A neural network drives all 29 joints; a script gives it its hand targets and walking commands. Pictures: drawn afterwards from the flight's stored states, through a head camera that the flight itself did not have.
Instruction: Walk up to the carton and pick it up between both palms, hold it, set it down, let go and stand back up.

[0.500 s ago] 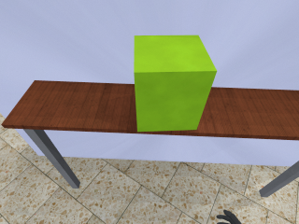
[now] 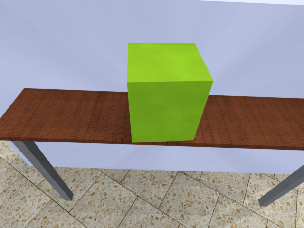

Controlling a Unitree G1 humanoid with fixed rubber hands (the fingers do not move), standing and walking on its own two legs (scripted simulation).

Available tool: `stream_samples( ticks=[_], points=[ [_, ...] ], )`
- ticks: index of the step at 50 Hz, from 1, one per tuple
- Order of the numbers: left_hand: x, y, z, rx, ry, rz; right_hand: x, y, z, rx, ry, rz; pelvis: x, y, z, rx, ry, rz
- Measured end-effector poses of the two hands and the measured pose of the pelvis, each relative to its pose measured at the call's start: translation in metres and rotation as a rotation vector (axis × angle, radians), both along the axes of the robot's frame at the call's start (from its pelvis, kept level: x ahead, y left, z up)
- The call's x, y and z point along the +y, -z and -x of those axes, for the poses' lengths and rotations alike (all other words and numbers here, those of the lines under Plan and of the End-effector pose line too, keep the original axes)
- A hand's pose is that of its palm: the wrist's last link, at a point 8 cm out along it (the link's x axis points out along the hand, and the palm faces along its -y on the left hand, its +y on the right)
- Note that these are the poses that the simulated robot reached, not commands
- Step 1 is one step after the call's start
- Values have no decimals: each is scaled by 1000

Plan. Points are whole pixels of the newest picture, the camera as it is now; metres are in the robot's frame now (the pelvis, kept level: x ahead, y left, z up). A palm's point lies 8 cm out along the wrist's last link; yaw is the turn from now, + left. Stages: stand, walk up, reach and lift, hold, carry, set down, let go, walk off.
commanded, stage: walk up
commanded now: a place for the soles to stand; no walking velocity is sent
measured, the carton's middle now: (162, 94) +0.50 -0.03 +0.08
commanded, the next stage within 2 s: reach and lift in 1.68 s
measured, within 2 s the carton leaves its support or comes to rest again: neither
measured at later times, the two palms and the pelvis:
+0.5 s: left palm out of the picture +0.13 +0.24 -0.10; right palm out of the picture +0.14 -0.26 -0.11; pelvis +0.06 -0.01 +0.00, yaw -3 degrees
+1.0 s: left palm out of the picture +0.12 +0.27 -0.11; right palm out of the picture +0.14 -0.24 -0.10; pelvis +0.05 +0.01 +0.01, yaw -3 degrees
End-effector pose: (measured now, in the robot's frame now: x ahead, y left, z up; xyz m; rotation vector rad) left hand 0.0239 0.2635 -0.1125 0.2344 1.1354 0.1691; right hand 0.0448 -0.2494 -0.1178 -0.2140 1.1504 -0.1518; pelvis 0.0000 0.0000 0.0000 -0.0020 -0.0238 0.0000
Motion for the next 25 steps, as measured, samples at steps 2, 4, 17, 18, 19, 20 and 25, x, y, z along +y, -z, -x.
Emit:
stream_samples(
  ticks=[2, 4, 17, 18, 19, 20, 25],
  points=[
    [-5, -1, -2, 1, -9, -2, -5, 3, -4, 19, 0, -1, -3, 1, -8, 5, 3, 8],
    [-8, -1, -3, 22, -13, -4, -8, 4, -14, 16, -9, 4, -3, 1, -15, 4, 7, 6],
    [-23, 1, -82, -51, 40, -4, -15, 1, -73, -66, -15, 8, -15, 6, -49, -15, 16, 6],
    [-26, -1, -89, -72, 43, -1, -17, 2, -75, -59, -17, 11, -15, 5, -51, -17, 17, 6],
    [-28, -4, -94, -87, 46, 1, -18, 1, -78, -53, -16, 16, -16, 4, -53, -18, 23, 2],
    [-30, -6, -98, -95, 48, 2, -19, 0, -81, -51, -12, 20, -15, 2, -55, -17, 30, -4],
    [-28, -10, -106, -65, 70, 1, -10, -7, -100, -94, -8, 13, -7, -3, -59, -17, 47, -8]
  ],
)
